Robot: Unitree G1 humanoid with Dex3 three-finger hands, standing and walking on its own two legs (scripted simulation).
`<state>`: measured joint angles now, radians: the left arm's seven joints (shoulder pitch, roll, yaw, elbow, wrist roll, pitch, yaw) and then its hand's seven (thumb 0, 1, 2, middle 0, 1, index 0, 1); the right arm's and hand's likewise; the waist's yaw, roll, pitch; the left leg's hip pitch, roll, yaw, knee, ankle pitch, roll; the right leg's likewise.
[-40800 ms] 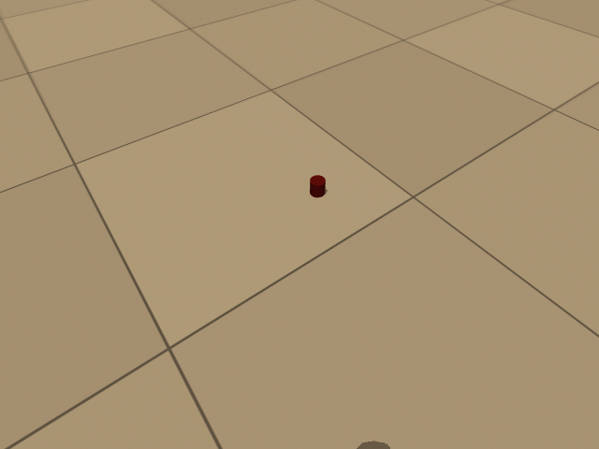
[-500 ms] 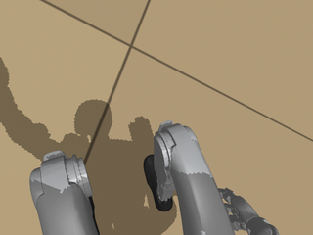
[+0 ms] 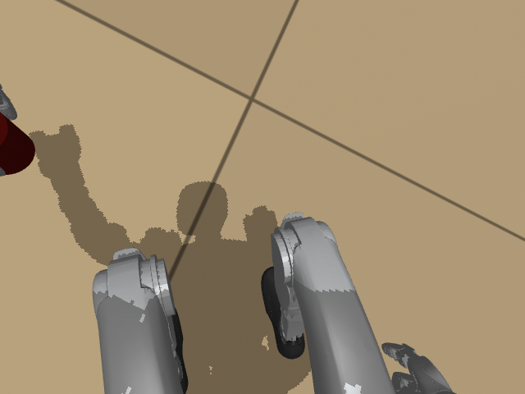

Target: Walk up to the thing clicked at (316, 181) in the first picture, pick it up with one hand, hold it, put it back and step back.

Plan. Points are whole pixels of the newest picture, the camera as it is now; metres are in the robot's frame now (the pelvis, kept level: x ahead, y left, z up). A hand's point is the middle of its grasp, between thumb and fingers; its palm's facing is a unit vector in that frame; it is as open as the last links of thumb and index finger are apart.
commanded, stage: lift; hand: left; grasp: from above
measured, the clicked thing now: out of the picture +0.50 +0.33 -0.15
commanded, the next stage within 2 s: hold in 1.32 s
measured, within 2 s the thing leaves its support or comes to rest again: neither
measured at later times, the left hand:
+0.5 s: hand out of the picture +0.40 +0.31 +0.08, palm faces -0.40 -0.12 -0.91, open 10.1 cm
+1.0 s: hand out of the picture +0.35 +0.27 +0.24, palm faces -0.42 -0.12 -0.90, open 10.1 cm
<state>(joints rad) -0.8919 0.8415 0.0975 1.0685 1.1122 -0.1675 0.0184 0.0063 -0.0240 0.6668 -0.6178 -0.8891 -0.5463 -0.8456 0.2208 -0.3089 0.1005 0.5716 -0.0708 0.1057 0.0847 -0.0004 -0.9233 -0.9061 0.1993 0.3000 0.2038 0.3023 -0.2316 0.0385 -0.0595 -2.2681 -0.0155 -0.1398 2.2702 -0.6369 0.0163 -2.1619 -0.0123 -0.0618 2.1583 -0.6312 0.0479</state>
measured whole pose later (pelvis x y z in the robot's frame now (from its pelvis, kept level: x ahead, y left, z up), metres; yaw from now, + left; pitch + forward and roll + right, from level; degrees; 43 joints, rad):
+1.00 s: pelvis +0.04 -0.01 +0.30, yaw +6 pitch +16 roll -2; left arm -0.36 0.46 -0.13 0.82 0.99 -0.03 0.11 0.01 -0.01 0.65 -0.58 -0.93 -0.53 -0.86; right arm 0.24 -0.25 -0.02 0.72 0.04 -0.02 -0.06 0.01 -0.91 -0.90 0.20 0.30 0.20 0.30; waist -0.08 0.05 -0.14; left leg -0.99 0.04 -0.03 1.18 -0.47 -0.01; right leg -0.97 0.00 -0.01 1.14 -0.44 0.03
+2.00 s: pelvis +0.09 +0.00 +0.38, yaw +5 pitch +5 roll +0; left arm -0.27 0.41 -0.20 0.68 0.99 0.01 0.00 0.01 0.01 0.64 -0.55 -0.97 -0.52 -0.87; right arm 0.23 -0.25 -0.04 0.68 0.06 0.05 -0.05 0.01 -0.90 -0.89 0.20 0.30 0.20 0.30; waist -0.01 0.04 -0.06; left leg -0.43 0.03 0.03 0.68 -0.34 0.00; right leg -0.44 -0.02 0.03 0.66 -0.32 0.03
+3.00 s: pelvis +0.08 -0.01 +0.40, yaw +5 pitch +1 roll +0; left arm -0.22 0.41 -0.22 0.57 0.96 0.02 -0.07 0.01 0.03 0.63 -0.49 -1.05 -0.49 -0.90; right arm 0.18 -0.25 -0.01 0.67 0.07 0.05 -0.07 0.01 -0.91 -0.90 0.20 0.30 0.20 0.30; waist 0.02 0.06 -0.01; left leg -0.27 0.02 0.04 0.50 -0.25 -0.01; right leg -0.29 -0.02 0.04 0.52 -0.24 0.03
